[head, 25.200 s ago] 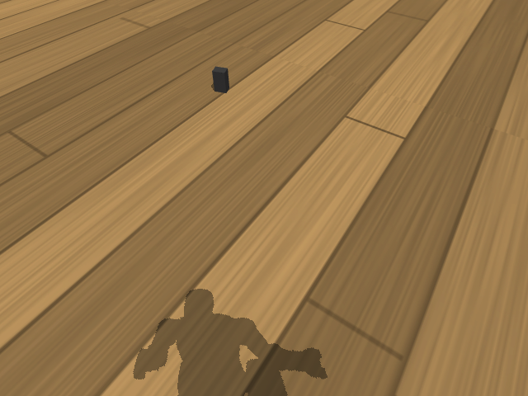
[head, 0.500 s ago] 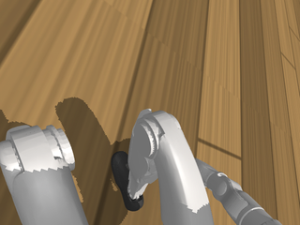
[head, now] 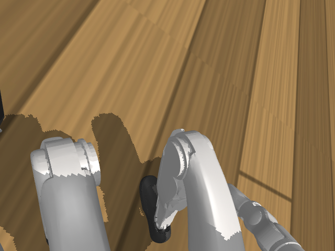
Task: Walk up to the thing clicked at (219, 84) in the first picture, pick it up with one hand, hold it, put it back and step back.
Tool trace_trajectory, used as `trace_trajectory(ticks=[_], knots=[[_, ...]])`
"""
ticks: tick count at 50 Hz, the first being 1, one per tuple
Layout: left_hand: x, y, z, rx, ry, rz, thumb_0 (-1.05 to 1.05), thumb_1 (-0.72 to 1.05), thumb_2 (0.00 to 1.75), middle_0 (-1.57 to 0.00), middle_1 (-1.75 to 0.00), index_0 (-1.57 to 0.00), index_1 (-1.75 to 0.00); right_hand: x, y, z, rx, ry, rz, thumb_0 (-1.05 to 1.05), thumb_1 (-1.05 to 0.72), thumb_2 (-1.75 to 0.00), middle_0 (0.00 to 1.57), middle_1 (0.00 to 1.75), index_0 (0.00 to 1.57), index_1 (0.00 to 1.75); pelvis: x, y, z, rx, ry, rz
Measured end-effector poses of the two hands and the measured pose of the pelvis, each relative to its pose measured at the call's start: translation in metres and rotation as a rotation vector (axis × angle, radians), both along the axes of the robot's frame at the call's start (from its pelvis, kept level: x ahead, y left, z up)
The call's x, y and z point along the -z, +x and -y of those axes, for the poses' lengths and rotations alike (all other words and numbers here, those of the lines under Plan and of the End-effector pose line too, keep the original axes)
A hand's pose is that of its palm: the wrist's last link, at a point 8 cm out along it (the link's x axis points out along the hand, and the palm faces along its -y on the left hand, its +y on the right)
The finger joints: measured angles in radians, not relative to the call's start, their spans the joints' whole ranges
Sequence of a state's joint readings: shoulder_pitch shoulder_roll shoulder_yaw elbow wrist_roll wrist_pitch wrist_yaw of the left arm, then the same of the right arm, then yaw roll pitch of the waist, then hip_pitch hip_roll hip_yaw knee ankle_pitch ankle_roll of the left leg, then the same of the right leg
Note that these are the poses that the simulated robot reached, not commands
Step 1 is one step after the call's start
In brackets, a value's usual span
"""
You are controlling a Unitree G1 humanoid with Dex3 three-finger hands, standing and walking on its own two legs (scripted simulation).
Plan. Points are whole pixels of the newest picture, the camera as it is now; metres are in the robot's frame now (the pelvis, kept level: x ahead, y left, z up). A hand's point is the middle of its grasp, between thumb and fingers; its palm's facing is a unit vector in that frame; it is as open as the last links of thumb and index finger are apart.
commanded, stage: settle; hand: left
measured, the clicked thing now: out of the picture +0.38 +0.34 -0.16
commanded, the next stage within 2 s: lift in 1.10 s
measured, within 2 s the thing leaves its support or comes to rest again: neither
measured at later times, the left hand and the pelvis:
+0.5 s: hand out of the picture +0.37 +0.36 -0.01, palm faces +0.50 -0.86 -0.04, open 13.1 cm; pelvis +0.01 -0.01 +0.04, yaw +6 degrees
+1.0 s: hand out of the picture +0.38 +0.35 +0.04, palm faces +0.51 -0.86 -0.04, open 13.1 cm; pelvis +0.02 -0.02 +0.07, yaw +9 degrees
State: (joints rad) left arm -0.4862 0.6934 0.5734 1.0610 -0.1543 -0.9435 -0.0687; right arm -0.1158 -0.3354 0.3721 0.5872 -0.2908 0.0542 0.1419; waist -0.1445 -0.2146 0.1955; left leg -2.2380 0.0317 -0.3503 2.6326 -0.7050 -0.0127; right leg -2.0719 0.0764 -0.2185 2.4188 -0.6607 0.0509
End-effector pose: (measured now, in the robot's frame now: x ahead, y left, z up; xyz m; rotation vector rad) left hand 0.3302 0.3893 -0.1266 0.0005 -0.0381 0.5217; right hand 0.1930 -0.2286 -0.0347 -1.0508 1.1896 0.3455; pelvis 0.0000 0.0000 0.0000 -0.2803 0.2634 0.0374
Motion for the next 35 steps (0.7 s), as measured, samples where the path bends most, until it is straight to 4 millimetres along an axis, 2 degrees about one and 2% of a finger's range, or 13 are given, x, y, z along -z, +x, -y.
trace_trajectory(ticks=[10,20,35], knots=[[-0.052,-0.014,-0.008,-0.004,0.014,-0.010,-0.02,-0.61,0.68,-0.58,-0.83,-0.56,-0.89,0.006,0.014,-0.005,0.095,0.125,0.059,0.00,-0.91,-0.90,0.20,0.30,0.20,0.30,-0.014,0.003,0.004,-0.026,0.034,-0.083],[-0.100,-0.013,-0.007,-0.005,0.031,-0.041,-0.02,-0.61,0.67,-0.59,-0.83,-0.56,-0.88,0.011,0.023,-0.002,0.199,0.225,0.087,0.00,-0.90,-0.89,0.20,0.30,0.20,0.30,-0.032,0.009,0.011,-0.053,0.073,-0.173],[-0.144,0.001,0.000,-0.007,0.026,-0.062,-0.02,-0.61,0.67,-0.59,-0.83,-0.57,-0.88,0.015,0.018,0.020,0.335,0.256,0.079,0.01,-0.90,-0.89,0.20,0.30,0.20,0.30,-0.052,0.018,0.019,-0.071,0.122,-0.259]])
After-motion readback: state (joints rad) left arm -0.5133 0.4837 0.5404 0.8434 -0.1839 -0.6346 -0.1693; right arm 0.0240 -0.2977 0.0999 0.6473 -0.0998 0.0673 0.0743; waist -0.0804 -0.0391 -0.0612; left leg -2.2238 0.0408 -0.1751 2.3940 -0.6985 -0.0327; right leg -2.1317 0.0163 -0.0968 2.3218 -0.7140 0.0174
